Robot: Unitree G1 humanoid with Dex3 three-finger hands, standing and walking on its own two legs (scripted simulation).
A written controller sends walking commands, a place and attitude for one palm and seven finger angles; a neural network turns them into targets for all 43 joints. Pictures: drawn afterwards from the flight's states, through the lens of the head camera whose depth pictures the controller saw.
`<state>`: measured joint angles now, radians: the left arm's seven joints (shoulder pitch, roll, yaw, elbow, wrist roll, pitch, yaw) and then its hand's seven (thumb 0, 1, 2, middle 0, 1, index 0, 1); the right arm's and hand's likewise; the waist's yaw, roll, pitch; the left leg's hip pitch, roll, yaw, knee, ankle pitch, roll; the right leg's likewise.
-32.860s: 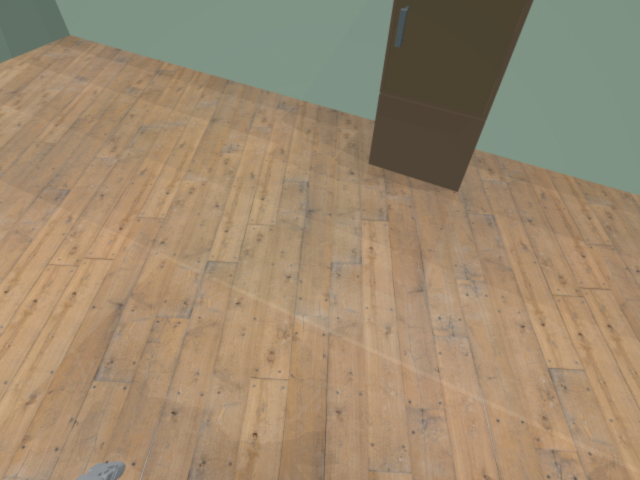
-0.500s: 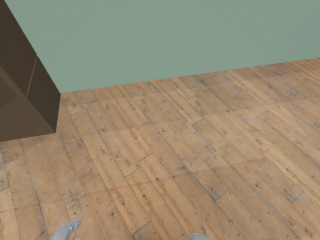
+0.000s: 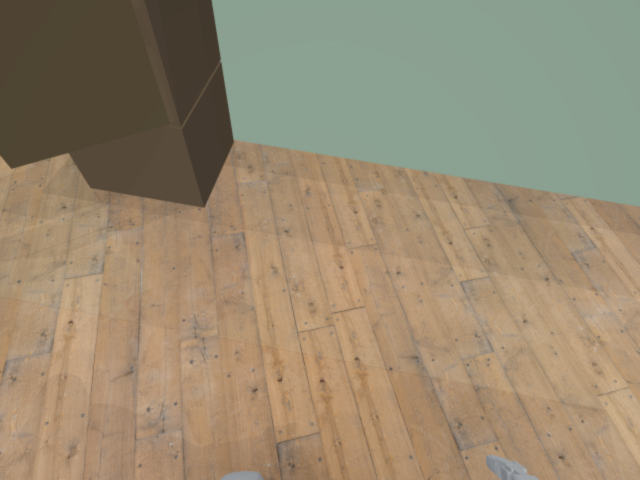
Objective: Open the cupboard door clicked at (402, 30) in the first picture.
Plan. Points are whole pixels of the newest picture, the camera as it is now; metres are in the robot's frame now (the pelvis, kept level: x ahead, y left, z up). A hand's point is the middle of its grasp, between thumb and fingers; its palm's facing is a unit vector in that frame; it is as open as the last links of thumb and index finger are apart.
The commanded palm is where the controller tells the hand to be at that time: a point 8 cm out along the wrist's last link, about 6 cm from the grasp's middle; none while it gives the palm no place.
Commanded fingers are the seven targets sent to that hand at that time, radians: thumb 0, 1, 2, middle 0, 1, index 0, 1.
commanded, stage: turn to face it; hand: left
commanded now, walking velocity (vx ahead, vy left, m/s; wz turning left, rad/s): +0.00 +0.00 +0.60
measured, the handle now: out of the picture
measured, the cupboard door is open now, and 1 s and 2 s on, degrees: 40 40 40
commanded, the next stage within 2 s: take the last steps up to it in 0.72 s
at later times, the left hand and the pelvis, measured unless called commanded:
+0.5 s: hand out of the picture +0.07 +0.17 -0.13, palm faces +0.24 -0.92 -0.30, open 7.3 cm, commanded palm none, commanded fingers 0.00 0.90 0.90 -0.20 -0.30 -0.20 -0.30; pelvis +0.01 -0.05 +0.01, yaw +16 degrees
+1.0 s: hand out of the picture -0.06 +0.17 -0.16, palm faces +0.51 -0.83 -0.23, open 7.3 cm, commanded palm none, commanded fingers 0.00 0.90 0.90 -0.20 -0.30 -0.20 -0.30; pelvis +0.01 -0.03 +0.02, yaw +28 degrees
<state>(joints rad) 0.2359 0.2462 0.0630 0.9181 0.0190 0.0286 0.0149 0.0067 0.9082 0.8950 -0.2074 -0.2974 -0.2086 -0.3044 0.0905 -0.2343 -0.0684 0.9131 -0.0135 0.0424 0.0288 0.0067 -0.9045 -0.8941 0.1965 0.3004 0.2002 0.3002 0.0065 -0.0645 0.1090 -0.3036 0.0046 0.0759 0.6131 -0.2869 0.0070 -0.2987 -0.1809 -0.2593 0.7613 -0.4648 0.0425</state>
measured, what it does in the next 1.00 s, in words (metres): steps on the spot, turning left: right foot, then left foot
